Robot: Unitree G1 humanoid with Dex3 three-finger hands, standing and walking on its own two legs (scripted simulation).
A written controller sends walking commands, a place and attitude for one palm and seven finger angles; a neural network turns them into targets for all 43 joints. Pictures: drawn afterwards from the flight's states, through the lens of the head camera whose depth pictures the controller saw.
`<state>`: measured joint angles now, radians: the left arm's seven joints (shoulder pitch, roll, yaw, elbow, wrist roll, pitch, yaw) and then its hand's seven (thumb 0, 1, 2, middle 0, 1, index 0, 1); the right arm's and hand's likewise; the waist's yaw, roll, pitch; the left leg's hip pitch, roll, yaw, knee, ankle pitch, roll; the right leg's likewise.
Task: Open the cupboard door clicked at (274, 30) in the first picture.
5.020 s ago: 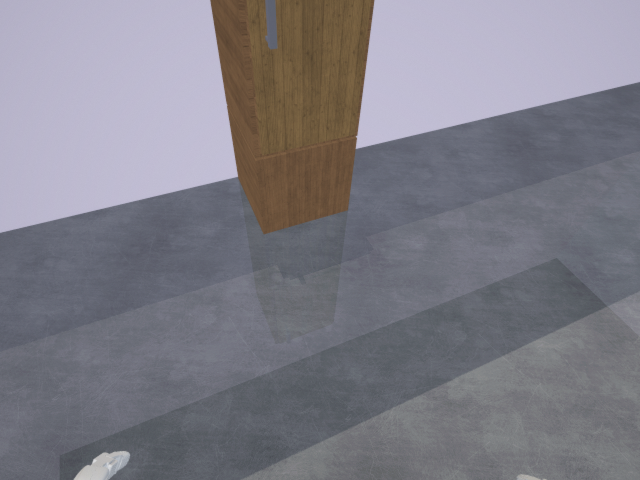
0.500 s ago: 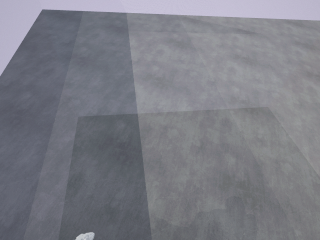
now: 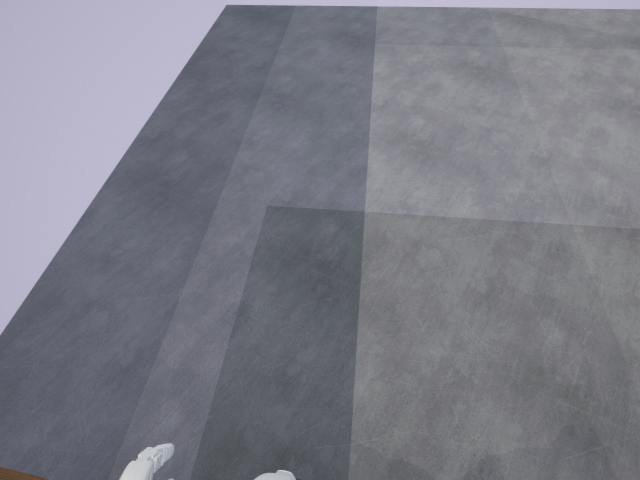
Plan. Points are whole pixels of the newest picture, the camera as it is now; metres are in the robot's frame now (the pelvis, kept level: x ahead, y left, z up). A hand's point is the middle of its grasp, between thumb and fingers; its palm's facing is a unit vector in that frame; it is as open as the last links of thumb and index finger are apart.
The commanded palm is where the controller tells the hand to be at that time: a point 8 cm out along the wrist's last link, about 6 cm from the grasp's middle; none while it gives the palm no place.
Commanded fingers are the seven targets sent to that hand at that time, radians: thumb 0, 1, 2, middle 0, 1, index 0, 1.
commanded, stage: turn to face it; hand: left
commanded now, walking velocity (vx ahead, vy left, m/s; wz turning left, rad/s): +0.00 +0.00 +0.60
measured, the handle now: out of the picture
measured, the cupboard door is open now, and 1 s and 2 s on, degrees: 0 0 0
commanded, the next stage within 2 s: none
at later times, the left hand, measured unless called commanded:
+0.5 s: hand out of the picture -0.09 +0.23 -0.18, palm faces +0.39 -0.89 -0.26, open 7.4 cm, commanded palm none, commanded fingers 0.00 0.90 0.90 -0.20 -0.30 -0.20 -0.30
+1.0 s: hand out of the picture -0.02 +0.22 -0.13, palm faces +0.56 -0.77 -0.29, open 7.4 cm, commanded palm none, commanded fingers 0.00 0.90 0.90 -0.20 -0.30 -0.20 -0.30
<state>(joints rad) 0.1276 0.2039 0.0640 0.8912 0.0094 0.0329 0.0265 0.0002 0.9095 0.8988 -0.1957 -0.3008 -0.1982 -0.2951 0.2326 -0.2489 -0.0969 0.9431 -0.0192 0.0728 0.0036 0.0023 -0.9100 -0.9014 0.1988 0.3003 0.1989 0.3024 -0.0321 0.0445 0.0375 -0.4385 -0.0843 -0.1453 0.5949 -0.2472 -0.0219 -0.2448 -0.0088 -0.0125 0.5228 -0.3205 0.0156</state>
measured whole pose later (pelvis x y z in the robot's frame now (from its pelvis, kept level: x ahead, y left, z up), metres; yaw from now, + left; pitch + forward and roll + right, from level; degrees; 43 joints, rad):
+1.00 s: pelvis -0.02 -0.02 +0.00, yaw +37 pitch +0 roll +1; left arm 0.12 0.19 0.03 0.83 0.01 0.01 0.02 0.00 0.91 0.90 -0.20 -0.30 -0.20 -0.30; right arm 0.24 -0.26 -0.09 0.93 -0.02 0.07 0.01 0.00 -0.91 -0.90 0.20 0.30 0.20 0.30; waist -0.04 0.06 0.07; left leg -0.44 -0.07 -0.09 0.93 -0.47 -0.04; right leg -0.26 -0.05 -0.08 0.57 -0.31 -0.01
